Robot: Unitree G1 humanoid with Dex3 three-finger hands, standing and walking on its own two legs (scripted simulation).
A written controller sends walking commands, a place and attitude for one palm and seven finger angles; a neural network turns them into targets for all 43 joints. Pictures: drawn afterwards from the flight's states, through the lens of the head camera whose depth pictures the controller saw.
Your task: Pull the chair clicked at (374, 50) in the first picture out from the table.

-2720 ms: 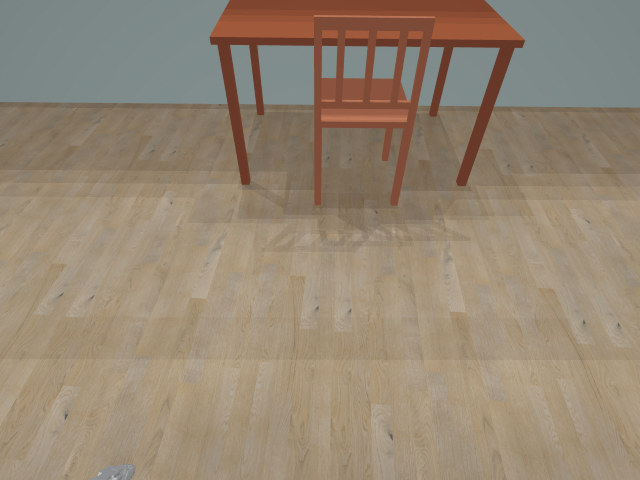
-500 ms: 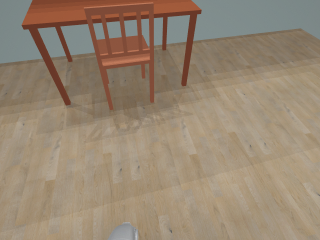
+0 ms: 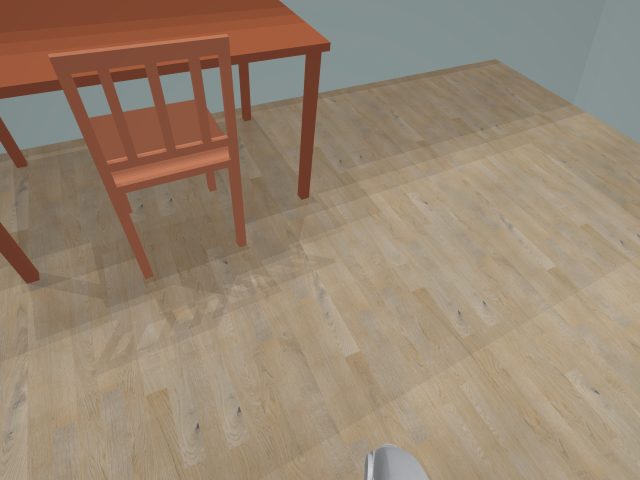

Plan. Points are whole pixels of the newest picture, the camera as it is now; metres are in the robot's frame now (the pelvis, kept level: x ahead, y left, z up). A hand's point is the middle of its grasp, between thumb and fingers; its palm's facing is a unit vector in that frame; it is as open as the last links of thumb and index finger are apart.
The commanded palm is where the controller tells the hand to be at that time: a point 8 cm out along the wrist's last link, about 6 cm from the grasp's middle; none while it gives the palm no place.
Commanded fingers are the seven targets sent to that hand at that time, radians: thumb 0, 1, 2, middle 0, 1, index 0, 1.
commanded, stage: walk to a spot facing it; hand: left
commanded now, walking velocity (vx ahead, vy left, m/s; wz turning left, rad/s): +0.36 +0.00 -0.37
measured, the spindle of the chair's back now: (161, 109) +0.99 +0.48 -0.12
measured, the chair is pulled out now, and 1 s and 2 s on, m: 0.00 0.00 0.00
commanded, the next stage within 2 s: turn to face it in 0.92 s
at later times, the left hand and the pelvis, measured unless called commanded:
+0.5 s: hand (239, 371) +0.31 +0.14 -0.17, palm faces -0.13 -0.96 -0.24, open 7.2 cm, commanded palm none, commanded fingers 0.00 0.90 0.90 -0.20 -0.30 -0.20 -0.30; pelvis +0.23 -0.05 -0.01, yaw -9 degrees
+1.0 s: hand (254, 276) +0.52 +0.15 -0.18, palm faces -0.22 -0.96 -0.17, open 7.4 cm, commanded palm none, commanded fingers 0.00 0.90 0.90 -0.20 -0.30 -0.20 -0.30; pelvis +0.43 -0.02 +0.00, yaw -20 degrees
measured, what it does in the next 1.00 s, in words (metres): walks ahead, turning right: right foot, then left foot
